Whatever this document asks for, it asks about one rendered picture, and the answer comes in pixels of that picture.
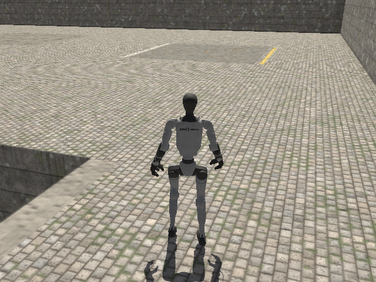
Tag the left robot upper arm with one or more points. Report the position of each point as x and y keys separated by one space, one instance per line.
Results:
x=170 y=124

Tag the left robot forearm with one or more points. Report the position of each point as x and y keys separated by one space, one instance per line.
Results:
x=159 y=155

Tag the robot left hand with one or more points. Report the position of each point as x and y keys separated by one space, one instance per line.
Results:
x=153 y=168

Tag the robot right hand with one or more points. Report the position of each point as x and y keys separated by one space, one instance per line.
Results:
x=215 y=161

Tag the right robot foot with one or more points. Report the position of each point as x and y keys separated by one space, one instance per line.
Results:
x=202 y=240

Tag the right robot upper arm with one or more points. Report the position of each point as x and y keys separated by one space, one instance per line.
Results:
x=210 y=134

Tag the robot torso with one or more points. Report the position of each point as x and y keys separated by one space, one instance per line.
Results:
x=188 y=142

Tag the right robot forearm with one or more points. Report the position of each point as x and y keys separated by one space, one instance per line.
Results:
x=217 y=154

